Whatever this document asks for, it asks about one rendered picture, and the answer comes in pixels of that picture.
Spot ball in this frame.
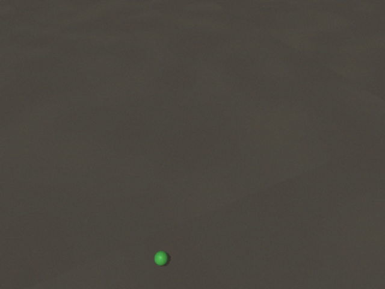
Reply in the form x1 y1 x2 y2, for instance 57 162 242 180
154 251 168 266

